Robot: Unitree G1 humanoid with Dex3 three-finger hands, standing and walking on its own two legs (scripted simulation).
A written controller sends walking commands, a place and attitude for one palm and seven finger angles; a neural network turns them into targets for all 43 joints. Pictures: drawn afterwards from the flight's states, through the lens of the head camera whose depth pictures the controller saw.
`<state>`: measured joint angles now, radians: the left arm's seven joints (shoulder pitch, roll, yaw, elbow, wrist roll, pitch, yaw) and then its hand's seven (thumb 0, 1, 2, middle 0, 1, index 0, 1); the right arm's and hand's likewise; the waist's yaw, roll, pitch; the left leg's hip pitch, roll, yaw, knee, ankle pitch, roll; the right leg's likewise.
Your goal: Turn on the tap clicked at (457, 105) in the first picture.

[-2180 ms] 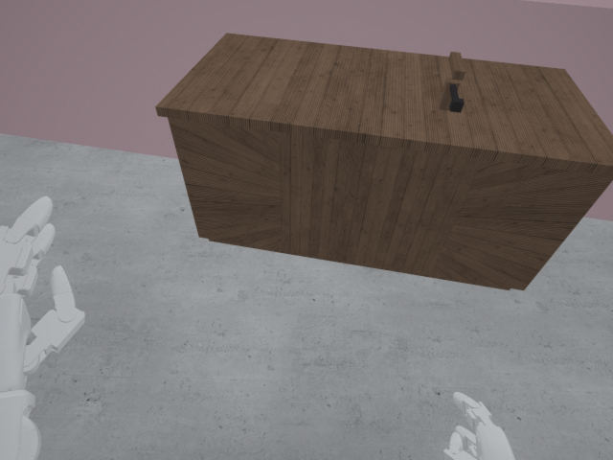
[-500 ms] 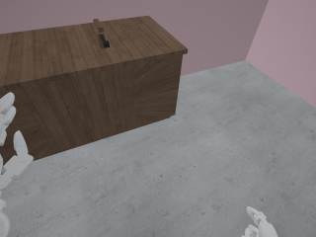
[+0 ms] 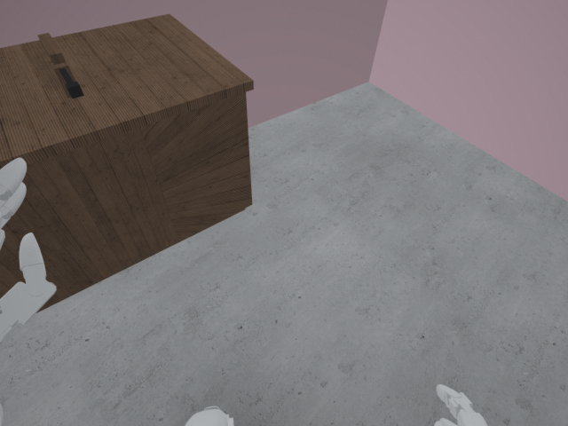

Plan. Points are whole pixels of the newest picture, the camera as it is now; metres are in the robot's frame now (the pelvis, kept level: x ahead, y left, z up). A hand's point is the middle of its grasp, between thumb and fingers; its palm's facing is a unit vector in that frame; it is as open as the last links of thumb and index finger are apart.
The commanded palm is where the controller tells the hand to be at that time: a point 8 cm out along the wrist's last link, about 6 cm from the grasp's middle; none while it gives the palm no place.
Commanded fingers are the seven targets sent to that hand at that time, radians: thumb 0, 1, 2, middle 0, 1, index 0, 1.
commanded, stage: walk to a spot facing it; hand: left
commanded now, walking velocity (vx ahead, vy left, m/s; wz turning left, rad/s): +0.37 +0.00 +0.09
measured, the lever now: (74, 89) +0.84 +0.54 +0.01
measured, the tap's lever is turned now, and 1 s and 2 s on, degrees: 0 0 0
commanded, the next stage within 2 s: turn to face it in 0.32 s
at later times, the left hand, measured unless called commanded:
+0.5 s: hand (118, 180) +0.36 +0.22 +0.18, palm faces +0.45 -0.78 -0.43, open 7.4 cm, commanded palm +0.29 +0.26 +0.18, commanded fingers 0.00 0.90 0.90 -0.20 -0.30 -0.20 -0.30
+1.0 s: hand (125, 161) +0.39 +0.22 +0.18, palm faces +0.52 -0.73 -0.44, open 7.4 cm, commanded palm +0.34 +0.25 +0.18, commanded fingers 0.00 0.90 0.90 -0.20 -0.30 -0.20 -0.30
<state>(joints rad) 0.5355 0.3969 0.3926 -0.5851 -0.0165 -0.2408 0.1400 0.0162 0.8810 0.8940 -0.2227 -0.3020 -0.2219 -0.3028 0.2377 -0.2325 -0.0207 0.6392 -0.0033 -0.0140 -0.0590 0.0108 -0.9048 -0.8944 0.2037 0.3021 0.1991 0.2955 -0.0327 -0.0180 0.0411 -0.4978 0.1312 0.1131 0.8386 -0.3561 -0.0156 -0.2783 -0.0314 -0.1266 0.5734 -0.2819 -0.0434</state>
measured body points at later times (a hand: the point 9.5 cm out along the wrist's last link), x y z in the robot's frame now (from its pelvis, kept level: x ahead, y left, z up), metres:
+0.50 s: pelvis +0.14 -0.02 -0.01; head +0.16 -0.05 +0.44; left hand +0.33 +0.26 +0.20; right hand +0.31 -0.22 -0.12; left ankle +0.11 +0.11 -0.67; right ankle +0.17 -0.12 -0.73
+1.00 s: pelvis +0.22 -0.05 +0.00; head +0.24 -0.05 +0.44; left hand +0.36 +0.26 +0.21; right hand +0.43 -0.22 -0.09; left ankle +0.25 +0.10 -0.73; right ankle +0.25 -0.16 -0.73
